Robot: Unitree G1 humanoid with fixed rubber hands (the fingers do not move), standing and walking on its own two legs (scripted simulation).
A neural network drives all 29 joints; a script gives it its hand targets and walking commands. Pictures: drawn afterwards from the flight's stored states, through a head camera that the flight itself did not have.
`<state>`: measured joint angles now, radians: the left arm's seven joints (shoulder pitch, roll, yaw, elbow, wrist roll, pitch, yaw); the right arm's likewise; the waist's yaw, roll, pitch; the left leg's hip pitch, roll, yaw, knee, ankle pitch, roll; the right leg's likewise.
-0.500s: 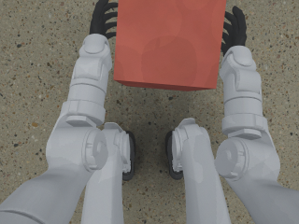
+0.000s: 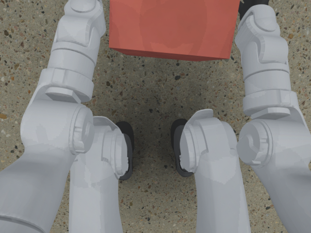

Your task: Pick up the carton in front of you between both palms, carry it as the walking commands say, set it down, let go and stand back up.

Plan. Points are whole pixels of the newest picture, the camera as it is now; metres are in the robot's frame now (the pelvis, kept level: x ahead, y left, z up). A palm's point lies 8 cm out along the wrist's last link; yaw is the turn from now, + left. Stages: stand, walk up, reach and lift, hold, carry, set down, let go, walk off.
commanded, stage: set down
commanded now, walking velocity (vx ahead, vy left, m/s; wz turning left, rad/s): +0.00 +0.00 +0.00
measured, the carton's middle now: (169, 9) +0.54 -0.05 -0.23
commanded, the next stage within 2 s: none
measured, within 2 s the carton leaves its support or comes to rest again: rests again in 0.20 s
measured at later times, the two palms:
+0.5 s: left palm out of the picture +0.55 +0.11 -0.17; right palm (246, 15) +0.50 -0.20 -0.17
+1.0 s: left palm out of the picture +0.55 +0.11 -0.18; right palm (247, 16) +0.50 -0.20 -0.18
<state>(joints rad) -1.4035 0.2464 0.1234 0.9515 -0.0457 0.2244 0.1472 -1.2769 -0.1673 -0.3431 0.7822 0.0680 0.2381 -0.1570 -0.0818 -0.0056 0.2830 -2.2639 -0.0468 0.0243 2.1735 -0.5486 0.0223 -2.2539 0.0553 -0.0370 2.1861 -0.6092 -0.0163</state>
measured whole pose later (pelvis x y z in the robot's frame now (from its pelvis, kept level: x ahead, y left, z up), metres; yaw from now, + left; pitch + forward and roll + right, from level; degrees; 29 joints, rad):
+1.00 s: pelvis -0.02 +0.01 -0.02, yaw -1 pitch +31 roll -2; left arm -1.52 0.28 0.24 1.12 0.07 0.15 0.01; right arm -1.42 -0.23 -0.47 1.02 -0.08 0.16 0.04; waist -0.08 -0.01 0.46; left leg -2.22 -0.07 0.03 2.26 -0.57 0.03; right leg -2.19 0.06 -0.03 2.25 -0.59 0.02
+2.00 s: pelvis +0.01 +0.01 +0.15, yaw -1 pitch +46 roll -1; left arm -1.26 0.35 0.17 0.91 -0.04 0.22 0.05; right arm -1.13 -0.27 -0.31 0.80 0.11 0.20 -0.06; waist -0.09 0.02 -0.01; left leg -1.95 -0.07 -0.02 1.63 -0.48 0.01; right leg -1.94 0.07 0.00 1.62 -0.49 0.00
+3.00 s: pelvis +0.11 -0.01 +0.38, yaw +0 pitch +18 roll +0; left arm -0.06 0.18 0.11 0.57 0.04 0.00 0.00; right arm 0.01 -0.18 -0.08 0.53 0.02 -0.02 0.07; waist -0.05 -0.03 -0.05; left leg -0.62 -0.04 -0.05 0.59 -0.28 0.01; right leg -0.62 0.06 0.05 0.60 -0.28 -0.03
